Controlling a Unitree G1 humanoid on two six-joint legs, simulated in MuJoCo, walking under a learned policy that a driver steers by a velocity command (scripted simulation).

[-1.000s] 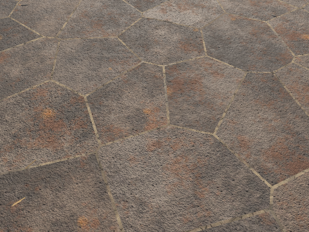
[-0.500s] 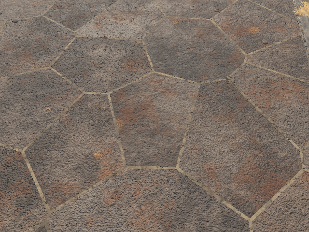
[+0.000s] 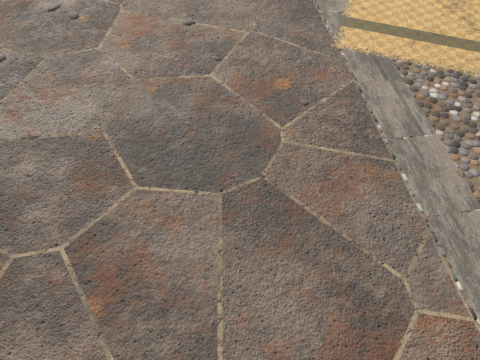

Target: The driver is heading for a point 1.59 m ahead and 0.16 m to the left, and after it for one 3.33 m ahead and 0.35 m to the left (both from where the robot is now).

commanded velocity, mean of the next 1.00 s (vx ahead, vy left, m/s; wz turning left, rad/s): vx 0.22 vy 0.00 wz -0.05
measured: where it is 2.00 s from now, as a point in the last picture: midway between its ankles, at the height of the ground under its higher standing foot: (248, 338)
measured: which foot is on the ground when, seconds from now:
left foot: down 0.00-0.26, up 0.28-0.62, down 0.64-1.00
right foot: up 0.00-0.22, down 0.24-1.00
